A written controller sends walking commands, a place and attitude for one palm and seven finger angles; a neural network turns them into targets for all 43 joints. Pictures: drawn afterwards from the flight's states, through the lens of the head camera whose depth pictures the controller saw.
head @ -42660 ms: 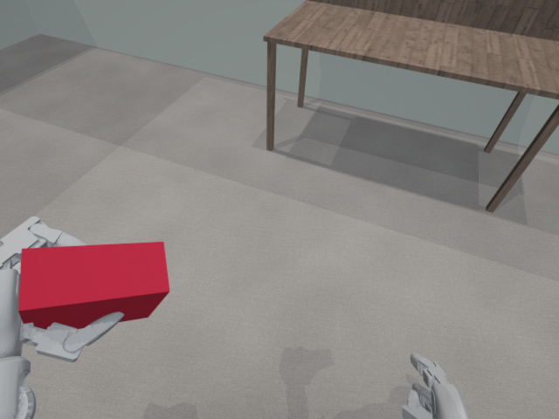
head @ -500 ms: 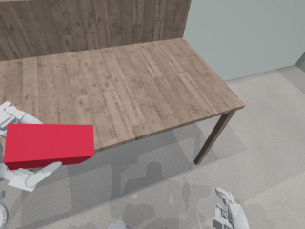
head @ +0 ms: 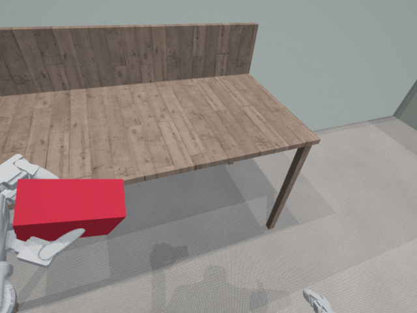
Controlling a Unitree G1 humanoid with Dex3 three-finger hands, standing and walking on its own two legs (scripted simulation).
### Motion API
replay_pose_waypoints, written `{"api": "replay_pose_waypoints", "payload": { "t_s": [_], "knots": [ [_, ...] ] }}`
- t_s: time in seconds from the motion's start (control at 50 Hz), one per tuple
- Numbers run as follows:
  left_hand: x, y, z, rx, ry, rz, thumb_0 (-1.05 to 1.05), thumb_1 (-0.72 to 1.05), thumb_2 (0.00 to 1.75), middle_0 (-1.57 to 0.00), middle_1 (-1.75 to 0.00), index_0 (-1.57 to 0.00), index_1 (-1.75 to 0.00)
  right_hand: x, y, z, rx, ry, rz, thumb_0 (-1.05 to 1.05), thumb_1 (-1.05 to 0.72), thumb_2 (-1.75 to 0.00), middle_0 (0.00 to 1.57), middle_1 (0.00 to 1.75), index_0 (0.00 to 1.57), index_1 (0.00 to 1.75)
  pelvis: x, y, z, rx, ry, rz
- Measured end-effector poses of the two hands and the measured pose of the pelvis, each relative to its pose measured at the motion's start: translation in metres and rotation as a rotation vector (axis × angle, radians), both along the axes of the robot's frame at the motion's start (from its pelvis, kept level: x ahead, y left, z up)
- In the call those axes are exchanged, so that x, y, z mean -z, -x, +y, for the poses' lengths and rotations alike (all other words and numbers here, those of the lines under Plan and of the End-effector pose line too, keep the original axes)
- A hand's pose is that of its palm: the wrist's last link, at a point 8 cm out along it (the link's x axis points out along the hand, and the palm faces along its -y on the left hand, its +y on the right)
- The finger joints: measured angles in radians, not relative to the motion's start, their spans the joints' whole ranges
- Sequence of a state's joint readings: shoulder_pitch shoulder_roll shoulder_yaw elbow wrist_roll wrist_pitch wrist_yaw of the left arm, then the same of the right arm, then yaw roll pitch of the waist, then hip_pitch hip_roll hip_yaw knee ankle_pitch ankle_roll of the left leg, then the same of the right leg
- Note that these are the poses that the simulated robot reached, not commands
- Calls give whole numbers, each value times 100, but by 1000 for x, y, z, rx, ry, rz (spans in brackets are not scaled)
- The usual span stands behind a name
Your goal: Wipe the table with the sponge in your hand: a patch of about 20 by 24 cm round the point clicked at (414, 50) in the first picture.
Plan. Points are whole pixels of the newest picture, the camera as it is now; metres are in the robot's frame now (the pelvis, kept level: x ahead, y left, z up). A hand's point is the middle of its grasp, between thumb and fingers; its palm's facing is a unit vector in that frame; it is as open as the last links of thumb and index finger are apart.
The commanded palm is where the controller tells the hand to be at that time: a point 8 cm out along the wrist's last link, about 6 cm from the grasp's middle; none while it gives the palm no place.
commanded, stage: stop stepping back and stand still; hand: left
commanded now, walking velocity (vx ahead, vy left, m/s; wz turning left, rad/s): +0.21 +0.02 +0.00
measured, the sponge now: (86, 210) +0.23 +0.21 +0.15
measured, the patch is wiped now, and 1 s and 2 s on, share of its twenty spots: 1.00 1.00 1.00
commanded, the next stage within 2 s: stand and wait in 0.70 s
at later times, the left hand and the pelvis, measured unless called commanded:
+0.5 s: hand (23, 259) +0.14 +0.24 +0.18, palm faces +0.38 -0.85 -0.37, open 9.9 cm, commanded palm +0.09 +0.27 +0.20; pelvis -0.08 -0.01 +0.01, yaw -1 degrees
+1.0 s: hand (23, 260) +0.14 +0.24 +0.17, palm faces +0.42 -0.85 -0.31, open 9.9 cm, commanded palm +0.09 +0.28 +0.20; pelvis -0.06 +0.00 +0.01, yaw +2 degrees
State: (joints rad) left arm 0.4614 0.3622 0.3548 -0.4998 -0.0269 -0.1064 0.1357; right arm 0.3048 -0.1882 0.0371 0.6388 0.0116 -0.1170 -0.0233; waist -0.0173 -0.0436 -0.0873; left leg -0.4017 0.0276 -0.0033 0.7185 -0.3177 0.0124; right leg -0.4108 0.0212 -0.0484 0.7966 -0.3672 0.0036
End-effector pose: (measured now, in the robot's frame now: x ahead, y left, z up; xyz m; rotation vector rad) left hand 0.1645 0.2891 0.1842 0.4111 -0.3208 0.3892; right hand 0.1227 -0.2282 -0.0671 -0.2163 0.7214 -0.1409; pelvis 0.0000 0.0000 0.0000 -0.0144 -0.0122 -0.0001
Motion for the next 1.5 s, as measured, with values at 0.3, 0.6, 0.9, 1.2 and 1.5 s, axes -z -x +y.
{"api": "replay_pose_waypoints", "payload": {
  "t_s": [0.3, 0.6, 0.9, 1.2, 1.5],
  "knots": [
    [4, 53, -4, 81, -37, -8, -1, -50, 105, -75, -136, -77, -135, -9, 52, -8, 56, 46, -68, 1, -90, -89, 20, 30, 20, 30, 9, 72, 3, 30, -22, 35],
    [3, 74, -25, 40, -9, 57, -1, -50, 105, -75, -136, -76, -136, 15, 87, -27, 38, 4, 60, 1, -90, -89, 21, 30, 20, 30, 1, 86, -15, -4, 39, -12],
    [-7, 67, -13, -15, -24, 60, -1, -50, 105, -75, -136, -77, -135, -9, 43, -17, 6, 8, -49, 1, -90, -89, 20, 30, 20, 30, -8, 71, -12, -23, 13, -6],
    [3, 52, 14, -34, 48, 118, -2, -50, 105, -75, -136, -76, -136, -37, -8, 21, -46, 21, -86, 1, -90, -89, 20, 30, 20, 30, -22, 52, 11, -10, 6, 4],
    [3, 52, 15, -18, 69, 115, -2, -50, 105, -75, -136, -76, -136, -38, 1, 25, -40, 24, -66, 1, -90, -89, 21, 30, 20, 30, -24, 56, 17, -1, 8, 7]
  ]
}}
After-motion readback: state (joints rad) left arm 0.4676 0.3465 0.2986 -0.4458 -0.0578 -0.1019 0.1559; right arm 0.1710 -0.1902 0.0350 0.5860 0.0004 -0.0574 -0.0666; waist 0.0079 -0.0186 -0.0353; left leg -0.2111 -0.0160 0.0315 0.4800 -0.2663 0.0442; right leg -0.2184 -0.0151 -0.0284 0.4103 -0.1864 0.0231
